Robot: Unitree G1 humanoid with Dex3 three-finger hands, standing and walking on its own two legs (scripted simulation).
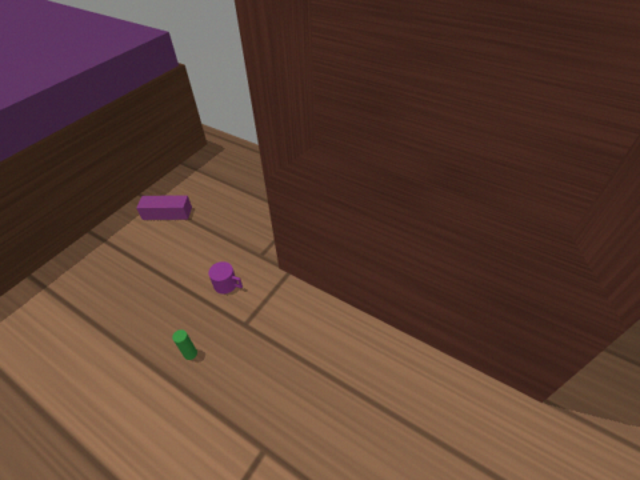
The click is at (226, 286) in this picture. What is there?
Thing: mug
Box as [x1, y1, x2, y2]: [209, 262, 242, 293]
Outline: 209,269 209,276 217,292 226,293 231,291 236,286 242,287 240,279 234,276 230,264 226,262 218,262
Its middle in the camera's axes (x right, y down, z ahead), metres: -0.36 +0.14 +1.51
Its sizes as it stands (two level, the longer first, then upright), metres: 0.126 0.092 0.088
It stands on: the floor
